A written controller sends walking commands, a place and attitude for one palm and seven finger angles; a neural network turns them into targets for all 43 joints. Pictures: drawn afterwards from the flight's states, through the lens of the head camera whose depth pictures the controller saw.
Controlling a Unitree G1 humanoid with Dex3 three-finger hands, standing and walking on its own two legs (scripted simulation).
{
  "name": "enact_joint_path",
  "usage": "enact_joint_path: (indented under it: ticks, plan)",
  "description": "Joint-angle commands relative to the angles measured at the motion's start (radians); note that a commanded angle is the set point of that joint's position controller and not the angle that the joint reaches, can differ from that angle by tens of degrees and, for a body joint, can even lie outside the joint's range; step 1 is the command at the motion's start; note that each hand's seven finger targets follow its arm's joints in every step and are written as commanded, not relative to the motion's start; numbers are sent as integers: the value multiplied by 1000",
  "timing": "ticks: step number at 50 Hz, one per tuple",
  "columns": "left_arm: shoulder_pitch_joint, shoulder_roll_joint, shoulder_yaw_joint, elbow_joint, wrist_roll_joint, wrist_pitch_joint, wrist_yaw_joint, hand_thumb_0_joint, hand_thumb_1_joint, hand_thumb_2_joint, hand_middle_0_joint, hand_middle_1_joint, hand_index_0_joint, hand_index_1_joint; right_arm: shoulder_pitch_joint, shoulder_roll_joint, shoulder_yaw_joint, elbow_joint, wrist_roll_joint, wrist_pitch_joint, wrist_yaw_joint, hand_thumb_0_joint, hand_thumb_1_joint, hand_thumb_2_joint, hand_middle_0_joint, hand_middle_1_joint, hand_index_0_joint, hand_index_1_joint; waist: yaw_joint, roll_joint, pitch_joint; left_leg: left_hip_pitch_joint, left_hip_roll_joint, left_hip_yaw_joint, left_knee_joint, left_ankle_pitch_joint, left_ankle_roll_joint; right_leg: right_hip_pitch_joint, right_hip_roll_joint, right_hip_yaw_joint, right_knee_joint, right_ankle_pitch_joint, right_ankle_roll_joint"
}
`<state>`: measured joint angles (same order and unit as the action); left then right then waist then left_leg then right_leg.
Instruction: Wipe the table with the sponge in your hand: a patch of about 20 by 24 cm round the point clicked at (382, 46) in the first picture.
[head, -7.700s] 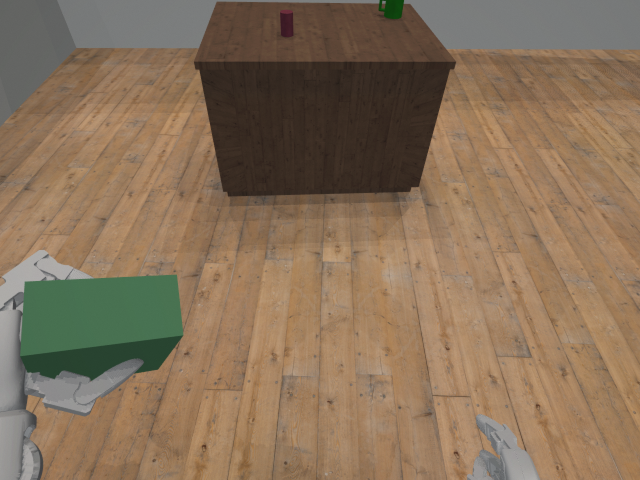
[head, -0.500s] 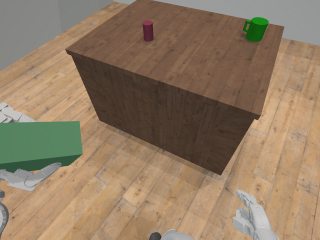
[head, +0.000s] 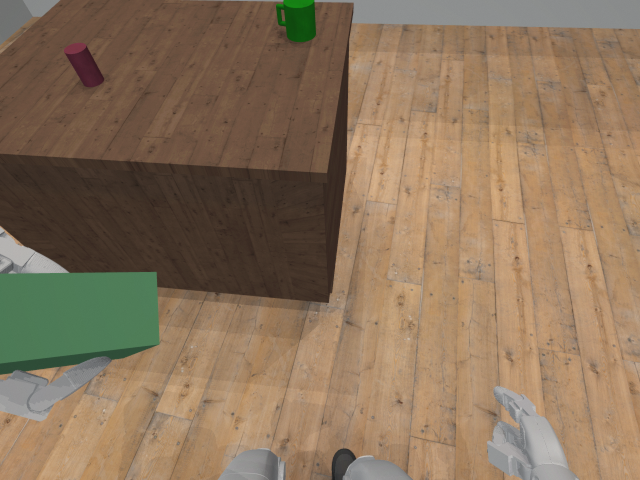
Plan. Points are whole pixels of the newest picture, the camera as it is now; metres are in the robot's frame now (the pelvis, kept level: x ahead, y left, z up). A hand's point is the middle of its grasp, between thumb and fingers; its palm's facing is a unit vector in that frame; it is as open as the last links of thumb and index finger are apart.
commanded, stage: turn to face it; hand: left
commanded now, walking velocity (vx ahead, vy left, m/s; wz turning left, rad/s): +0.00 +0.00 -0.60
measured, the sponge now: (89, 324) +0.23 +0.20 +0.17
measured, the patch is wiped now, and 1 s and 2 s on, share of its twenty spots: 0.00 0.00 0.00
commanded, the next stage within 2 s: take the last steps up to it in 0.72 s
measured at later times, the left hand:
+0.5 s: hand (218, 343) +0.21 +0.08 +0.17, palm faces +0.19 -0.86 -0.48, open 9.9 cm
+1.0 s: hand (253, 390) +0.18 +0.05 +0.17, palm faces +0.04 -0.90 -0.44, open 9.9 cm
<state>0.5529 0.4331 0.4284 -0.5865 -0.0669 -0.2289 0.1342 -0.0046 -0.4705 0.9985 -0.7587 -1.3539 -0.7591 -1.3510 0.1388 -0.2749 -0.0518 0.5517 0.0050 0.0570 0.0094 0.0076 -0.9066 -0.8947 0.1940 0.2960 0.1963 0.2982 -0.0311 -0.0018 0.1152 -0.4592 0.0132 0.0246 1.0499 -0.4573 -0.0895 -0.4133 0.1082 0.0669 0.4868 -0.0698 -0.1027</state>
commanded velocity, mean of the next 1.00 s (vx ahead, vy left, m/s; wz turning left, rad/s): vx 0.06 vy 0.03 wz -0.34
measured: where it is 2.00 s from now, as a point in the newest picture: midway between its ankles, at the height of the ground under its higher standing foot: outside the picture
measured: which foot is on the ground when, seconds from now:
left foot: up 0.00-0.18, down 0.20-0.46, up 0.48-0.84, down 0.86-1.00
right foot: down 0.00-0.20, up 0.22-0.44, down 0.46-0.90, up 0.92-1.00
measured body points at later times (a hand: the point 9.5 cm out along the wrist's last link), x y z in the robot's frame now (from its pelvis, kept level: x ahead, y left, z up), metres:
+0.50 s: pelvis -0.07 -0.08 -0.02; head -0.03 -0.12 +0.43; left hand +0.20 +0.13 +0.20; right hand +0.04 -0.31 -0.13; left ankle -0.06 +0.11 -0.71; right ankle -0.06 -0.19 -0.73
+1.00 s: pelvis -0.11 -0.09 +0.00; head -0.12 -0.08 +0.45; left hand +0.17 +0.10 +0.20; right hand -0.08 -0.38 -0.08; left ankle -0.07 +0.03 -0.73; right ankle -0.13 -0.18 -0.69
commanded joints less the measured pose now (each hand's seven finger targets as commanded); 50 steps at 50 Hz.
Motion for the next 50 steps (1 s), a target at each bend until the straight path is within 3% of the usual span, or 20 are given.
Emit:
enact_joint_path:
  ticks: [1, 5, 8, 9, 10, 11, 13, 15, 18, 21, 22, 24, 26, 28, 30, 37, 41, 45, 47, 50]
  plan:
    - [-12, 153, 143, -155, -7, -58, 40, 0, 100, 1300, -1200, -1600, -1200, -1600, -60, -61, -19, -150, 6, -34, -5, 0, -900, -900, 200, 300, 200, 300, 64, -96, -275, 72, -4, -22, -183, -45, 22, 171, -283, 415, -307, -351, 13]
    - [-97, 127, 86, -106, 7, -41, 33, 0, 100, 1300, -1200, -1600, -1200, -1600, -44, -63, -14, -147, 8, -19, -7, 0, -900, -900, 200, 300, 200, 300, 65, -117, -237, 222, -42, 18, -403, -85, 56, 65, -235, 416, -371, -423, 51]
    - [-177, 123, 48, -99, 18, -45, 16, 0, 100, 1300, -1200, -1600, -1200, -1600, 11, -72, -17, -143, 5, -16, -11, 0, -900, -900, 200, 300, 200, 300, 28, -75, -262, 415, -10, 46, -659, -48, 109, 5, -143, 328, -296, -392, 140]
    - [-211, 123, 37, -107, 16, -51, 6, 0, 100, 1300, -1200, -1600, -1200, -1600, 4, -86, -20, -154, -2, -20, -18, 0, -900, -900, 200, 300, 200, 300, 21, 28, -223, 451, 101, -47, -748, -73, 168, -89, -74, 263, -130, -375, 175]
    - [-253, 130, 44, -154, 13, -60, -4, 0, 100, 1300, -1200, -1600, -1200, -1600, -37, -90, -17, -174, -13, -34, -23, 0, -900, -900, 200, 300, 200, 300, 36, 237, -194, 408, 342, -277, -847, -65, 256, -176, 6, 112, 284, -323, 179]
    - [-272, 162, 73, -185, 37, -62, -4, 0, 100, 1300, -1200, -1600, -1200, -1600, -66, -58, -16, -189, -8, -63, -28, 0, -900, -900, 200, 300, 200, 300, 56, 238, -164, 281, 487, -305, -837, 13, 327, -212, -33, 46, 649, -324, 184]
    - [-214, 182, 117, -178, 39, -59, -4, 0, 100, 1300, -1200, -1600, -1200, -1600, -65, -35, -18, -187, 4, -83, -30, 0, -900, -900, 200, 300, 200, 300, 73, 197, -152, 155, 431, -108, -796, 152, 280, -179, -93, 60, 841, -320, 152]
    - [-144, 130, 76, -186, 23, -34, -7, 0, 100, 1300, -1200, -1600, -1200, -1600, -36, -47, -18, -189, 22, -97, -9, 0, -900, -900, 200, 300, 200, 300, 81, 234, -116, 217, 369, 55, -725, 185, 226, -213, -124, -5, 720, -328, 153]
    - [-197, 91, 26, -182, 20, -40, 15, 0, 100, 1300, -1200, -1600, -1200, -1600, 15, -57, -1, -171, 23, -129, -12, 0, -900, -900, 200, 300, 200, 300, 54, 224, -78, 234, 349, 81, -640, 423, 148, -32, -120, -114, 305, -384, 160]
    - [-297, 96, 10, -151, 44, -23, 22, 0, 100, 1300, -1200, -1600, -1200, -1600, 32, -80, -10, -142, 23, -157, -13, 0, -900, -900, 200, 300, 200, 300, 44, 173, -138, 241, 300, 140, -403, 478, 92, 184, -66, -210, 52, -154, 168]
    - [-323, 124, 33, -118, 48, -23, 25, 0, 100, 1300, -1200, -1600, -1200, -1600, 38, -67, -8, -131, 25, -162, -11, 0, -900, -900, 200, 300, 200, 300, 42, 62, -166, 204, 251, 154, -245, 399, 67, 260, -128, -135, -38, -19, 134]
    - [-312, 220, 128, -85, 45, -33, 43, 0, 100, 1300, -1200, -1600, -1200, -1600, -41, -30, 8, -151, 12, -166, -24, 0, -900, -900, 200, 300, 200, 300, 61, -341, -201, -100, 60, 62, 150, -216, 11, 342, -437, 372, -94, 613, -44]
    - [-194, 208, 136, -117, 23, -27, 34, 0, 100, 1300, -1200, -1600, -1200, -1600, -59, -32, -12, -145, 14, -137, -25, 0, -900, -900, 200, 300, 200, 300, 66, -218, -223, -42, 85, -82, 239, -111, 19, 245, -423, 418, -138, 257, -36]
    - [-21, 181, 168, -155, 5, -51, 33, 0, 100, 1300, -1200, -1600, -1200, -1600, -77, 7, 29, -130, 5, -98, -11, 0, -900, -900, 200, 300, 200, 300, 59, -67, -289, -100, 75, -69, 200, -6, 13, 357, -355, 286, -69, 260, -66]
    - [36, 180, 192, -205, -2, -71, 36, 0, 100, 1300, -1200, -1600, -1200, -1600, -84, 1, 26, -133, 11, -76, -2, 0, -900, -900, 200, 300, 200, 300, 52, -59, -352, -57, 65, -40, 56, -15, 10, 401, -332, 216, -59, 286, -52]
    - [82, 172, 193, -217, 4, -61, 43, 0, 100, 1300, -1200, -1600, -1200, -1600, -49, -37, -4, -143, 14, -90, -18, 0, -900, -900, 200, 300, 200, 300, 52, -109, -324, 87, 20, -18, -282, -27, 43, 290, -338, 314, -139, 132, -72]
    - [38, 135, 136, -157, 14, -42, 32, 0, 100, 1300, -1200, -1600, -1200, -1600, -16, -48, -5, -126, 19, -86, -32, 0, -900, -900, 200, 300, 200, 300, 26, -37, -294, 319, 25, 1, -580, 127, 74, 120, -268, 259, -131, -82, 6]
    - [-64, 136, 94, -164, 46, -54, 33, 0, 100, 1300, -1200, -1600, -1200, -1600, -32, -68, -8, -134, 20, -115, -61, 0, -900, -900, 200, 300, 200, 300, 35, 272, -189, 200, 357, -330, -846, -146, 285, -17, -55, -53, 375, -390, 116]
    - [-106, 110, 55, -122, 68, -47, 33, 0, 100, 1300, -1200, -1600, -1200, -1600, -36, -45, 4, -107, 2, -139, -66, 0, -900, -900, 200, 300, 200, 300, 21, 254, -97, 30, 318, -275, -856, -176, 303, -4, -88, -61, 550, -351, 114]
    - [-220, 83, -11, -150, 75, -39, 28, 0, 100, 1300, -1200, -1600, -1200, -1600, -19, -68, 4, -85, 8, -164, -65, 0, -900, -900, 200, 300, 200, 300, 33, 224, -76, 103, 229, -82, -762, -50, 235, 49, -100, -170, 293, -380, 128]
